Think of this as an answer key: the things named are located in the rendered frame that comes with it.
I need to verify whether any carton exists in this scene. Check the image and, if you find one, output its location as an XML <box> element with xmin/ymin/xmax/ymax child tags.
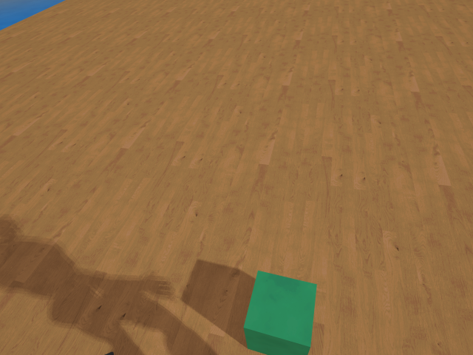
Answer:
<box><xmin>244</xmin><ymin>271</ymin><xmax>317</xmax><ymax>355</ymax></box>

